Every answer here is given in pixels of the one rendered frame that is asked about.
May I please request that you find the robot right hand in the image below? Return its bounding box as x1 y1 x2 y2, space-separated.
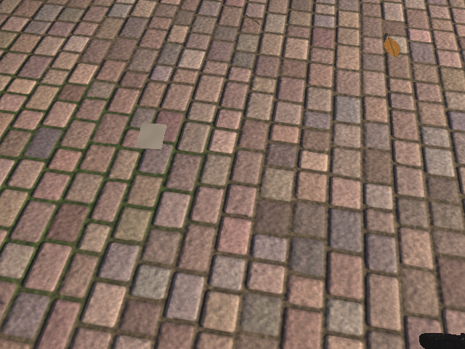
419 333 465 349

